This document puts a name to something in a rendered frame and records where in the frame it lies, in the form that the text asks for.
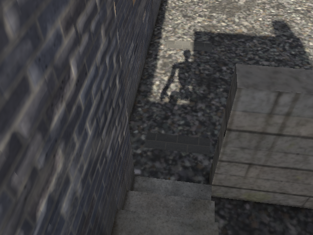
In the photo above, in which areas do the stairs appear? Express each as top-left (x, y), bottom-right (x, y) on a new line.
top-left (111, 175), bottom-right (219, 235)

